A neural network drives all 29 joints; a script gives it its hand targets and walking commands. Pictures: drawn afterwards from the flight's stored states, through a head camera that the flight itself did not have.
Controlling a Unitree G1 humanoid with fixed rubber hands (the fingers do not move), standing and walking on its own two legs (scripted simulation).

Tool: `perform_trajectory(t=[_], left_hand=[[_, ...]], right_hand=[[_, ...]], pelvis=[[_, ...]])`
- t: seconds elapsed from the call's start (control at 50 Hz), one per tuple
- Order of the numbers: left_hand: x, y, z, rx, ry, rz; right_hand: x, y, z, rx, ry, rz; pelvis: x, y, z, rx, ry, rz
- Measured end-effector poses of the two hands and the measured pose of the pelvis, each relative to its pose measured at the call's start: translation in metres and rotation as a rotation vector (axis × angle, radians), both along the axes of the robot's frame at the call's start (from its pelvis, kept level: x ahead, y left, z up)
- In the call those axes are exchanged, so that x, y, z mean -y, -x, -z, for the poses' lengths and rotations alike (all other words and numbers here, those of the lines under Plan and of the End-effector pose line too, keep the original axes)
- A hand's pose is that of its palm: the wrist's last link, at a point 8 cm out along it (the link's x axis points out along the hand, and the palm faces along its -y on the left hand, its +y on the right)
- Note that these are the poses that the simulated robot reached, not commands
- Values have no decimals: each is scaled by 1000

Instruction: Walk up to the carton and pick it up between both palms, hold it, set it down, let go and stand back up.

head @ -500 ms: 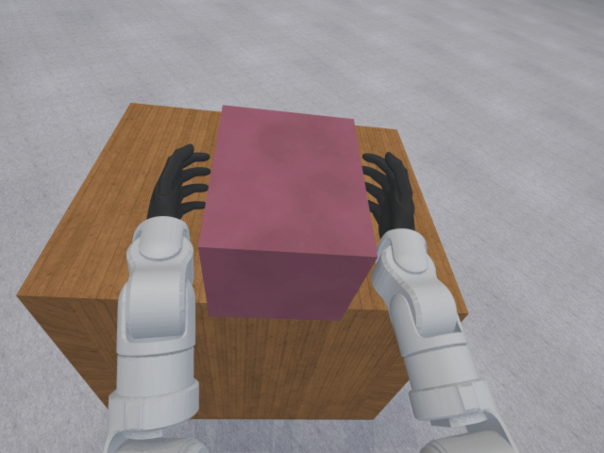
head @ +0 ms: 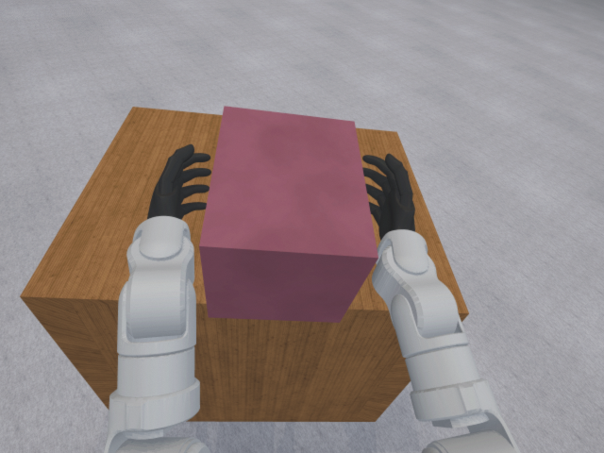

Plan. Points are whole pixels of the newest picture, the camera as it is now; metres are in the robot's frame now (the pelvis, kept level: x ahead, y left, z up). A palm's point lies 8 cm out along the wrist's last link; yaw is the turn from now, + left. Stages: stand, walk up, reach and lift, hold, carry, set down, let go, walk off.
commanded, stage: hold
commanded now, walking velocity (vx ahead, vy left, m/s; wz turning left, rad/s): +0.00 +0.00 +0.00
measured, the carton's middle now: (283, 216) +0.39 +0.01 +0.14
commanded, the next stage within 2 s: none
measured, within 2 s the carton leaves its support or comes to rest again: neither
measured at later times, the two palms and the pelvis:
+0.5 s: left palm (170, 217) +0.35 +0.14 +0.17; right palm (393, 223) +0.35 -0.12 +0.17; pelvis +0.00 +0.00 +0.00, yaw +0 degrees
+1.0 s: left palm (171, 216) +0.35 +0.14 +0.17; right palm (393, 223) +0.35 -0.12 +0.17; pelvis +0.00 +0.00 +0.00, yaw +0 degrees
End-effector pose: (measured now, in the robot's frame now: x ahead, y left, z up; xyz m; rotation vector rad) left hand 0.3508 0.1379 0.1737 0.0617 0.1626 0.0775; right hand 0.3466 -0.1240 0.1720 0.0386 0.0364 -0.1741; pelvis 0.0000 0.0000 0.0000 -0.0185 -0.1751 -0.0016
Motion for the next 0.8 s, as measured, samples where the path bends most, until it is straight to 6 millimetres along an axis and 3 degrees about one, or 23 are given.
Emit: perform_trajectory(t=[0.8], left_hand=[[-2, -1, 5, -11, -3, -4]], right_hand=[[-2, -3, 3, -12, 8, -5]], pelvis=[[1, 2, 0, -7, 1, -2]])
